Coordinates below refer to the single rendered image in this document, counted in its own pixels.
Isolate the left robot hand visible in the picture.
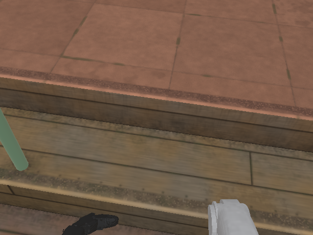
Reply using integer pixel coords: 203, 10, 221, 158
62, 212, 119, 235

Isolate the right robot thigh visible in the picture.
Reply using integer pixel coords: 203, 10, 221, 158
207, 199, 259, 235

